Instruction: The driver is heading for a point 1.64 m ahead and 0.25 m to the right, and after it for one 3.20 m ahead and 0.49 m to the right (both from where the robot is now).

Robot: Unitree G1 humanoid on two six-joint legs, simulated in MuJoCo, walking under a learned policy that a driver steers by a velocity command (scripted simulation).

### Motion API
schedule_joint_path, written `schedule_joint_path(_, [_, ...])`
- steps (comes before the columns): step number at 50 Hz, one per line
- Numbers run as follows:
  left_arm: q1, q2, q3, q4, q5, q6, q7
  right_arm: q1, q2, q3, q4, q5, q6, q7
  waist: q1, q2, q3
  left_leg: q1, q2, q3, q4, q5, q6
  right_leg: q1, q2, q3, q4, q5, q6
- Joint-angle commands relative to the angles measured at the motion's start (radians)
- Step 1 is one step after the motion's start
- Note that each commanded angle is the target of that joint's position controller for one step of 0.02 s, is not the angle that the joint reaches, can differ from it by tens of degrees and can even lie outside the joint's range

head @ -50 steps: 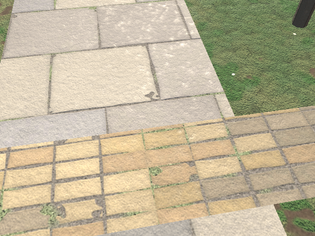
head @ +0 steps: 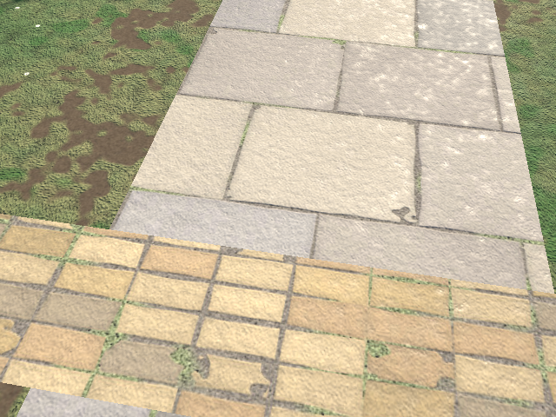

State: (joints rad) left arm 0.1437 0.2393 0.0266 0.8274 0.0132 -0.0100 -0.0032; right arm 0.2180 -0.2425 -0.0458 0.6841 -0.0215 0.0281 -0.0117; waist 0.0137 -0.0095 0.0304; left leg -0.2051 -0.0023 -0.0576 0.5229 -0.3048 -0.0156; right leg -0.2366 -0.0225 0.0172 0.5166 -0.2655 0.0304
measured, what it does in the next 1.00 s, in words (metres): stands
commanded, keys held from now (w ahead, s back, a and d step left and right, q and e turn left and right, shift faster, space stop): no key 0.84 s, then w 0.16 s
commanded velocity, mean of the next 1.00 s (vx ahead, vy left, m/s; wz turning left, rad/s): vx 0.02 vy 0.00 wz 0.01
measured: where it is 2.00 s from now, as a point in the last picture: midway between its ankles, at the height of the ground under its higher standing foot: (294, 406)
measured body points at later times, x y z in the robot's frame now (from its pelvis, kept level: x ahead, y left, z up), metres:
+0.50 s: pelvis +0.00 +0.01 +0.00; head +0.01 +0.01 +0.45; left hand +0.06 +0.28 -0.14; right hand +0.10 -0.24 -0.13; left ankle -0.01 +0.13 -0.74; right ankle +0.01 -0.14 -0.74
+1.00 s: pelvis +0.02 +0.00 +0.00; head +0.01 -0.01 +0.45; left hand +0.04 +0.26 -0.15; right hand +0.04 -0.26 -0.15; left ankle -0.02 +0.13 -0.73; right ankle +0.00 -0.13 -0.73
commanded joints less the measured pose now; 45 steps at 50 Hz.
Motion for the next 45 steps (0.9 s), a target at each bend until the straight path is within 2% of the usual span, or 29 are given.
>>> schedule_joint_path(1, [-0.024,0.115,0.029,-0.041,-0.004,-0.006,0.011,-0.015,-0.112,-0.026,-0.059,-0.001,-0.032,-0.006,0.004,0.077,-0.028,-0.047,0.061,-0.067,-0.108,0.136,0.036,0.034,-0.023,0.016,-0.043,0.114,-0.019])
schedule_joint_path(11, [0.003,0.117,0.031,0.056,-0.009,-0.003,0.023,0.010,-0.091,-0.016,-0.026,0.004,-0.039,-0.012,0.001,0.025,-0.022,-0.038,0.043,-0.054,-0.099,0.140,0.038,0.039,-0.024,0.018,-0.050,0.128,-0.002])
schedule_joint_path(24, [0.032,0.115,0.031,0.169,-0.013,0.005,0.040,0.043,-0.078,-0.014,0.067,0.011,-0.043,-0.018,0.005,0.021,-0.012,-0.024,0.024,-0.024,-0.102,0.175,0.033,0.047,-0.021,0.017,-0.063,0.140,-0.001])
schedule_joint_path(42, [0.069,0.090,0.025,0.256,-0.015,0.014,0.052,0.085,-0.069,-0.001,0.218,0.018,-0.045,-0.028,0.005,0.013,0.011,-0.028,0.011,0.000,-0.120,0.162,0.026,0.048,-0.009,0.005,-0.081,0.137,-0.006])
schedule_joint_path(43, [0.089,0.078,0.022,0.267,-0.015,0.015,0.053,0.103,-0.064,0.001,0.235,0.019,-0.043,-0.029,0.005,0.020,-0.011,-0.019,0.003,0.006,-0.129,0.053,0.030,0.054,0.006,-0.013,-0.076,0.042,-0.009])
schedule_joint_path(45, [0.092,0.082,0.026,0.266,-0.027,0.015,0.055,0.107,-0.100,-0.011,0.241,0.030,-0.036,-0.035,-0.004,0.054,0.040,-0.070,0.009,-0.028,-0.154,-0.332,0.072,-0.025,0.050,-0.054,-0.013,-0.264,-0.032])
